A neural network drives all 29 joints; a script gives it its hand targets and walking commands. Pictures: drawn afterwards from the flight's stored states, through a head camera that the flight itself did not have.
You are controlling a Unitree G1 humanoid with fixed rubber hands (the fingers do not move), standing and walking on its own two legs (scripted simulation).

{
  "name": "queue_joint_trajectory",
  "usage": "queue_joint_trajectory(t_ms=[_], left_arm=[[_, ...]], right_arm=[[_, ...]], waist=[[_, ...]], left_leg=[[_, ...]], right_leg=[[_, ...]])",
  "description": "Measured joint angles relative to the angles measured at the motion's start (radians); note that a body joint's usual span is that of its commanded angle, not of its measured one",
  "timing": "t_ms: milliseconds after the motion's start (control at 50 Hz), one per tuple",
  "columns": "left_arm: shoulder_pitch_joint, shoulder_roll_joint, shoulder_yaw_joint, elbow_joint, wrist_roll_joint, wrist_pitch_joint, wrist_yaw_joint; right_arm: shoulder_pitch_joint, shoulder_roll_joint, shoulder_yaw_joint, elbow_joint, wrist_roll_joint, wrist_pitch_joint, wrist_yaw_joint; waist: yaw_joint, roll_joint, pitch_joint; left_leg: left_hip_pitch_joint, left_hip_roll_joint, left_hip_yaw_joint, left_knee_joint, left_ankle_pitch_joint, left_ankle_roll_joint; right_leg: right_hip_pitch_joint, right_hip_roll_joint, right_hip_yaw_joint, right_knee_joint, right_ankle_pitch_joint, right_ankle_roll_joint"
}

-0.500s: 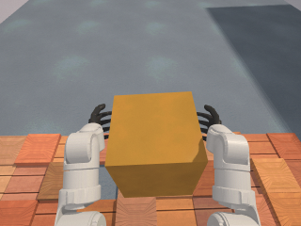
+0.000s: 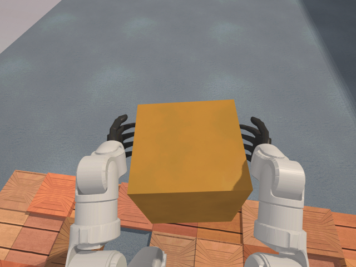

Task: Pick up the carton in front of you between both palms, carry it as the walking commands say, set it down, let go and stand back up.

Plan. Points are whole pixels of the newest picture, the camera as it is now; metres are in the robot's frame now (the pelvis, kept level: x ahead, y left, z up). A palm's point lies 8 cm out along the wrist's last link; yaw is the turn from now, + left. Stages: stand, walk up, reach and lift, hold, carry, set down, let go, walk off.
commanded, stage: carry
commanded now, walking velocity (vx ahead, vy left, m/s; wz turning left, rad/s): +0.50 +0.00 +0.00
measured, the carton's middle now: (188, 168) +0.33 +0.02 +0.01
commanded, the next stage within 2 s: none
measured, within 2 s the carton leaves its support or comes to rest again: neither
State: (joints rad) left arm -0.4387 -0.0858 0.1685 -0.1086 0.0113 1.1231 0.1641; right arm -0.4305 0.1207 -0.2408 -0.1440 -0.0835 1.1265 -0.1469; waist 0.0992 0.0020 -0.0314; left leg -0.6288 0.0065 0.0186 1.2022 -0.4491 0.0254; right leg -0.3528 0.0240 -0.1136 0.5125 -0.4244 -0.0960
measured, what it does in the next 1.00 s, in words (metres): walks ahead: left foot, then right foot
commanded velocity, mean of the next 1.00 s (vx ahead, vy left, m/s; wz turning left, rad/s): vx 0.50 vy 0.00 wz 0.00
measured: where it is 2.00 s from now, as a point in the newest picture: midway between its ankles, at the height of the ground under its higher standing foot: (198, 105)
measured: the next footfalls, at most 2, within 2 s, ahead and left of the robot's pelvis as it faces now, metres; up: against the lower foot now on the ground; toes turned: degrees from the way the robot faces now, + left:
left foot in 0.16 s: +0.24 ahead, +0.10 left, +0.00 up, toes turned +7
right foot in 0.56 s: +0.54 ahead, -0.09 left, +0.00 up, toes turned -7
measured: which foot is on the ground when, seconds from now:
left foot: up 0.00-0.14, down 0.16-0.58, up 0.60-1.00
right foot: down 0.00-0.18, up 0.20-0.54, down 0.56-1.00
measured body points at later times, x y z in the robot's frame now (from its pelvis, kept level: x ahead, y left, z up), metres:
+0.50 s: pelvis +0.32 +0.01 +0.01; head +0.32 +0.01 +0.46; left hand +0.68 +0.14 +0.15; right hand +0.68 -0.16 +0.16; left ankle +0.20 +0.10 -0.73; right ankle +0.45 -0.11 -0.70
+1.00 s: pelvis +0.66 -0.02 +0.00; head +0.68 -0.02 +0.45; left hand +0.94 +0.13 +0.09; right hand +0.95 -0.17 +0.09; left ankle +0.81 +0.08 -0.72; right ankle +0.51 -0.09 -0.72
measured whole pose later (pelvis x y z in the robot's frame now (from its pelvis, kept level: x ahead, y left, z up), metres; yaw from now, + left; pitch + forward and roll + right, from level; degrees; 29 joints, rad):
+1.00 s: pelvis +0.66 -0.02 +0.00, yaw +0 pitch +4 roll -1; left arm -0.13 -0.13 0.06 -0.40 0.07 1.14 0.13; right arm -0.10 0.13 -0.08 -0.44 -0.09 1.12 -0.13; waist 0.02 0.02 -0.06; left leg -0.56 0.04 0.11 0.49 0.03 0.02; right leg -0.01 0.04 -0.15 0.37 -0.35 -0.06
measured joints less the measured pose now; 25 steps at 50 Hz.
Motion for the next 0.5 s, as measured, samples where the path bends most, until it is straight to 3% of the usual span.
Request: queue_joint_trajectory(t_ms=[80, 140, 180, 220, 280, 320, 380, 500], left_arm=[[-0.031, 0.007, 0.0, -0.03, -0.011, -0.002, 0.002], [-0.043, 0.008, 0.007, -0.074, -0.006, 0.02, 0.001], [-0.051, 0.019, 0.017, -0.099, 0.001, 0.042, -0.005], [-0.057, 0.035, 0.025, -0.108, 0.001, 0.07, -0.008], [-0.082, 0.033, 0.039, -0.093, 0.012, 0.118, -0.007], [-0.104, 0.019, 0.053, -0.076, 0.032, 0.138, -0.007], [-0.136, 0.006, 0.076, -0.05, 0.063, 0.151, -0.011], [-0.16, 0.008, 0.099, 0.028, 0.097, 0.136, -0.026]], right_arm=[[-0.018, -0.011, 0.008, -0.046, 0.001, 0.003, 0.0], [-0.041, -0.025, 0.024, -0.069, 0.012, 0.019, -0.005], [-0.071, -0.033, 0.039, -0.06, 0.029, 0.033, -0.011], [-0.094, -0.037, 0.059, -0.041, 0.042, 0.05, -0.034], [-0.12, -0.06, 0.059, -0.011, 0.079, 0.093, -0.054], [-0.145, -0.073, 0.049, 0.02, 0.096, 0.111, -0.058], [-0.197, -0.082, 0.03, 0.08, 0.104, 0.116, -0.059], [-0.253, -0.059, -0.006, 0.191, 0.058, 0.09, -0.044]], waist=[[-0.02, -0.005, -0.006], [-0.063, -0.014, -0.022], [-0.105, -0.018, -0.03], [-0.152, -0.02, -0.04], [-0.193, -0.004, -0.052], [-0.205, 0.0, -0.055], [-0.208, 0.004, -0.056], [-0.173, -0.01, -0.067]], left_leg=[[0.006, 0.008, 0.046, -0.391, 0.092, -0.011], [0.096, -0.008, 0.115, -0.615, 0.212, -0.006], [0.157, -0.019, 0.145, -0.651, 0.295, 0.035], [0.18, -0.027, 0.15, -0.606, 0.249, 0.065], [0.244, -0.023, 0.134, -0.63, 0.184, 0.065], [0.297, -0.017, 0.126, -0.677, 0.175, 0.052], [0.379, -0.007, 0.116, -0.745, 0.156, 0.043], [0.533, 0.006, 0.105, -0.805, 0.063, -0.004]], right_leg=[[0.098, -0.016, 0.009, -0.059, -0.04, 0.025], [0.166, -0.033, 0.012, -0.028, -0.115, 0.055], [0.15, -0.052, 0.018, 0.131, -0.129, 0.071], [0.045, -0.038, 0.076, 0.421, -0.085, 0.067], [-0.122, -0.019, 0.092, 0.687, -0.033, 0.055], [-0.196, -0.03, 0.084, 0.658, 0.007, 0.058], [-0.263, -0.05, 0.071, 0.49, 0.07, 0.071], [-0.257, -0.059, 0.024, 0.106, 0.316, 0.074]])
